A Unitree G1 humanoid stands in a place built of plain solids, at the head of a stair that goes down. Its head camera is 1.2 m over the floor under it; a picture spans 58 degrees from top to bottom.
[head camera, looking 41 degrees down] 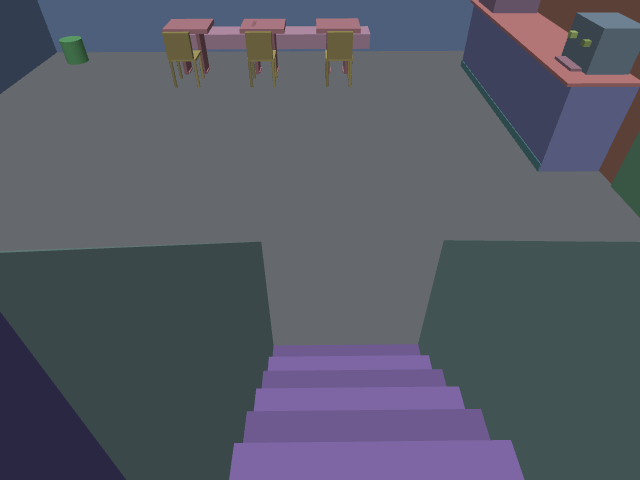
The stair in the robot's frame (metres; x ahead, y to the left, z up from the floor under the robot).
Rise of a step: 0.19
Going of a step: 0.22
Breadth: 1.00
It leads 1 degrees to the left of straight ahead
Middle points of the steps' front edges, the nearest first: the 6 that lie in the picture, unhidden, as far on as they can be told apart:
0.70 -0.19 -0.37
0.92 -0.19 -0.56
1.14 -0.19 -0.75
1.35 -0.18 -0.93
1.57 -0.18 -1.12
1.78 -0.18 -1.31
